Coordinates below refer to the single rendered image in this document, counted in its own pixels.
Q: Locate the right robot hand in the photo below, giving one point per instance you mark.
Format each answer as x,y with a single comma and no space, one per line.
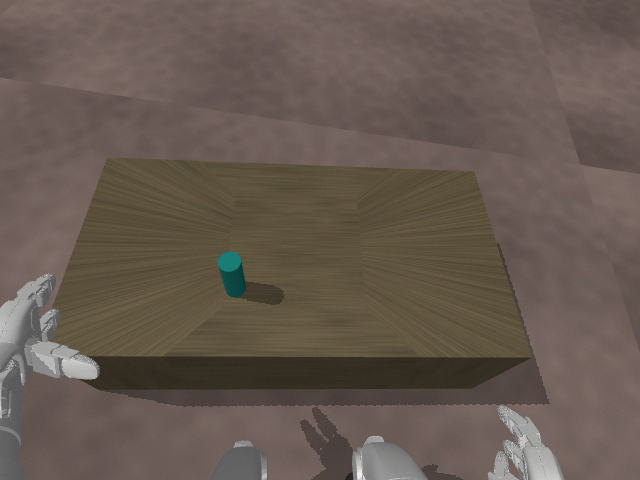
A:
533,460

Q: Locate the left robot arm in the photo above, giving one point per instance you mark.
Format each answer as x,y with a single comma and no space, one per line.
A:
13,376

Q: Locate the can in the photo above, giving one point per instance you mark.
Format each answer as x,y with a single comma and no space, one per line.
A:
231,270

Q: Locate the left robot hand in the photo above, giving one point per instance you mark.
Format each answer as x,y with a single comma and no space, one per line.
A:
20,325

